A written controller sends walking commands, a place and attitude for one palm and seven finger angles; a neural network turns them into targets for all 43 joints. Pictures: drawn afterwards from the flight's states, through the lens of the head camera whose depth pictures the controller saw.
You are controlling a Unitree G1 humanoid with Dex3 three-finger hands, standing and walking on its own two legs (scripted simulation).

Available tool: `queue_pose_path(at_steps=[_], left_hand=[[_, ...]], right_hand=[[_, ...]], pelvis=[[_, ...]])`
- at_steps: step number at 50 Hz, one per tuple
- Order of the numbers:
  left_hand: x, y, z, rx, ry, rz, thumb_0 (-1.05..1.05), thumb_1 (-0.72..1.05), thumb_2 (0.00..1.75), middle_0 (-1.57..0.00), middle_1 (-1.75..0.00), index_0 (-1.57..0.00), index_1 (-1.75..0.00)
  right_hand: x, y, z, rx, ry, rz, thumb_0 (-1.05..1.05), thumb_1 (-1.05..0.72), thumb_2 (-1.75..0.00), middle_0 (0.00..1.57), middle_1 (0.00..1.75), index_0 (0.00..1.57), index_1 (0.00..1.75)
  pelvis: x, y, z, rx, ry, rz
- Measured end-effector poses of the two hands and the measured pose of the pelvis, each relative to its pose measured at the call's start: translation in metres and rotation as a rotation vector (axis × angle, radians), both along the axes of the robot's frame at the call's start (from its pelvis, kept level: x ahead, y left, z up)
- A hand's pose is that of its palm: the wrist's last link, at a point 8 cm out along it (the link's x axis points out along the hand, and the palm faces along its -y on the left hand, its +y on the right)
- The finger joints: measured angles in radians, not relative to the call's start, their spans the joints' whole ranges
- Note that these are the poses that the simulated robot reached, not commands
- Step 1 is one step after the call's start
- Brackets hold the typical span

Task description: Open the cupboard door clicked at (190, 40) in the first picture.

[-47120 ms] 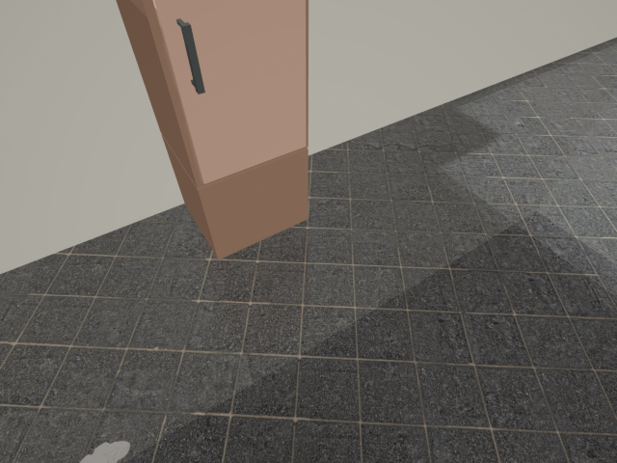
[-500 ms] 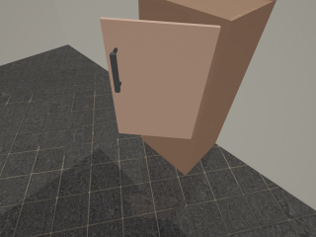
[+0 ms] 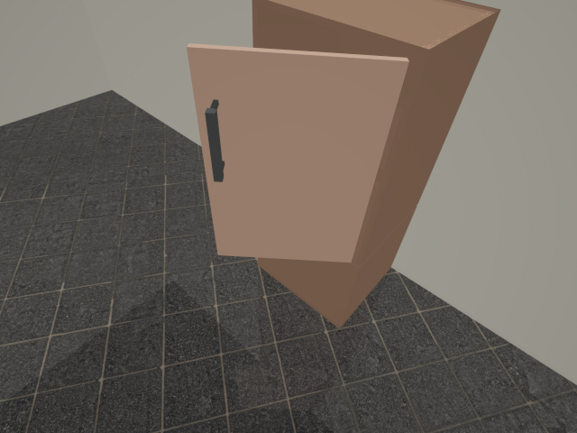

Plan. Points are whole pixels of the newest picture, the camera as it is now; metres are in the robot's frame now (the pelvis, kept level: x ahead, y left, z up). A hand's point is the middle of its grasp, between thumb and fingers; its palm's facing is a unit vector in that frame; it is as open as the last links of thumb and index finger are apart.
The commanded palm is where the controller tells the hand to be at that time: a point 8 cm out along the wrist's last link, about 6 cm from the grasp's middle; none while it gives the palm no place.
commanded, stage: shuffle to correct the standing spot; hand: left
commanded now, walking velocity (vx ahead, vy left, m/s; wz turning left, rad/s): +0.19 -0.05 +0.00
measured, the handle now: (216, 142) +0.64 +0.18 +0.07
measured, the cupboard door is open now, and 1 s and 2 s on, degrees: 39 39 39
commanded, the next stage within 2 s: come to a stop and stand still in 0.28 s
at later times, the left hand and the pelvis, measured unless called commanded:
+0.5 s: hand (224, 406) +0.21 +0.11 -0.16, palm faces +0.10 -0.99 -0.14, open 7.2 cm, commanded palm none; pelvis +0.10 -0.04 -0.01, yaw +2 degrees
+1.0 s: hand out of the picture +0.08 +0.14 -0.18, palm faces +0.06 -0.97 -0.23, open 7.4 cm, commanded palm none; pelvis +0.09 -0.04 -0.01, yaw +1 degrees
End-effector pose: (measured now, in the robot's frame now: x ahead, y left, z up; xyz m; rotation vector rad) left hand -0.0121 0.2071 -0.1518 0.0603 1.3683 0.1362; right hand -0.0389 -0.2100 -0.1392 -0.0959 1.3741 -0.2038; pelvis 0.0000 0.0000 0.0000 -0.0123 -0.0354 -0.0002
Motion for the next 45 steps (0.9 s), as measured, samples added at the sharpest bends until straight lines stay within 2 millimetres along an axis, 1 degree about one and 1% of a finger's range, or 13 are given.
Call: queue_pose_path(at_steps=[5, 9, 12, 17, 20, 23, 25, 27, 30, 33, 39, 42, 45], left_hand=[[0.057, 0.022, 0.013, 0.06, -0.082, -0.039, 0.03, 0.94, 0.9, -0.2, -0.29, -0.2, -0.3], [0.103, 0.021, 0.02, 0.073, -0.132, -0.078, 0.02, 0.94, 0.9, -0.2, -0.29, -0.19, -0.3], [0.139, 0.009, 0.023, 0.066, -0.171, -0.108, 0.02, 0.93, 0.9, -0.19, -0.29, -0.19, -0.3], [0.195, -0.025, 0.023, 0.038, -0.24, -0.144, 0.01, 0.92, 0.9, -0.19, -0.29, -0.19, -0.3], [0.215, -0.043, 0.014, 0.026, -0.293, -0.123, 0.01, 0.91, 0.9, -0.2, -0.29, -0.2, -0.3], [0.208, -0.052, 0.011, 0.01, -0.277, -0.069, 0.0, 0.91, 0.9, -0.2, -0.29, -0.2, -0.3], [0.209, -0.045, 0.014, 0.037, -0.293, 0.0, -0.03, 0.94, 0.9, -0.2, -0.3, -0.2, -0.3], [0.209, -0.036, 0.014, 0.062, -0.271, -0.006, -0.05, 0.95, 0.9, -0.2, -0.3, -0.2, -0.3], [0.203, -0.023, 0.006, 0.074, -0.215, -0.018, -0.05, 0.95, 0.9, -0.2, -0.3, -0.2, -0.3], [0.193, -0.01, -0.003, 0.076, -0.155, -0.009, -0.03, 0.94, 0.9, -0.2, -0.3, -0.2, -0.3], [0.161, 0.004, -0.002, 0.104, -0.063, 0.009, -0.01, 0.92, 0.9, -0.2, -0.3, -0.2, -0.3], [0.14, 0.003, 0.001, 0.122, -0.022, 0.011, 0.0, 0.92, 0.9, -0.2, -0.29, -0.2, -0.3], [0.117, -0.004, 0.007, 0.133, 0.012, 0.01, 0.0, 0.91, 0.9, -0.2, -0.29, -0.2, -0.3]], right_hand=[[-0.005, 0.016, 0.004, 0.032, 0.043, -0.036, 0.0, -0.91, -0.9, 0.2, 0.3, 0.2, 0.3], [-0.009, 0.019, 0.004, 0.047, 0.089, -0.064, 0.0, -0.9, -0.9, 0.21, 0.3, 0.2, 0.3], [-0.012, 0.017, 0.004, 0.057, 0.134, -0.082, 0.0, -0.9, -0.9, 0.21, 0.3, 0.2, 0.3], [-0.01, 0.002, 0.0, 0.067, 0.213, -0.101, 0.0, -0.9, -0.9, 0.21, 0.3, 0.2, 0.3], [0.002, -0.013, -0.01, 0.07, 0.249, -0.089, 0.0, -0.9, -0.9, 0.21, 0.3, 0.2, 0.3], [0.035, -0.032, -0.013, 0.045, 0.231, -0.052, 0.0, -0.91, -0.9, 0.2, 0.3, 0.2, 0.3], [0.066, -0.042, -0.013, 0.02, 0.186, -0.024, 0.0, -0.91, -0.9, 0.2, 0.3, 0.2, 0.3], [0.099, -0.049, -0.012, -0.001, 0.123, -0.002, 0.0, -0.91, -0.9, 0.2, 0.3, 0.2, 0.3], [0.145, -0.05, -0.012, -0.025, 0.014, 0.018, 0.0, -0.91, -0.9, 0.2, 0.3, 0.2, 0.3], [0.181, -0.046, -0.011, -0.045, -0.069, 0.035, 0.0, -0.92, -0.9, 0.2, 0.3, 0.2, 0.3], [0.224, -0.045, -0.006, -0.049, -0.155, 0.097, 0.0, -0.93, -0.9, 0.2, 0.3, 0.2, 0.3], [0.237, -0.045, -0.009, -0.028, -0.187, 0.117, 0.0, -0.92, -0.9, 0.2, 0.3, 0.2, 0.3], [0.242, -0.048, -0.013, -0.004, -0.208, 0.116, 0.0, -0.92, -0.9, 0.2, 0.3, 0.2, 0.3]], pelvis=[[0.016, 0.0, 0.006, 0.001, 0.012, -0.008], [0.031, -0.004, 0.007, 0.003, 0.015, -0.01], [0.044, -0.009, 0.006, 0.004, 0.018, -0.009], [0.07, -0.025, 0.0, 0.009, 0.022, -0.004], [0.086, -0.036, -0.011, 0.008, 0.015, 0.01], [0.097, -0.04, -0.011, -0.019, 0.004, 0.029], [0.104, -0.04, -0.009, -0.029, 0.006, 0.039], [0.108, -0.04, -0.008, -0.031, 0.009, 0.041], [0.114, -0.035, -0.01, -0.03, 0.004, 0.032], [0.119, -0.029, -0.014, -0.014, -0.007, 0.02], [0.116, -0.025, -0.013, 0.02, -0.003, 0.003], [0.11, -0.029, -0.013, 0.031, 0.003, -0.002], [0.102, -0.033, -0.013, 0.018, 0.001, -0.003]])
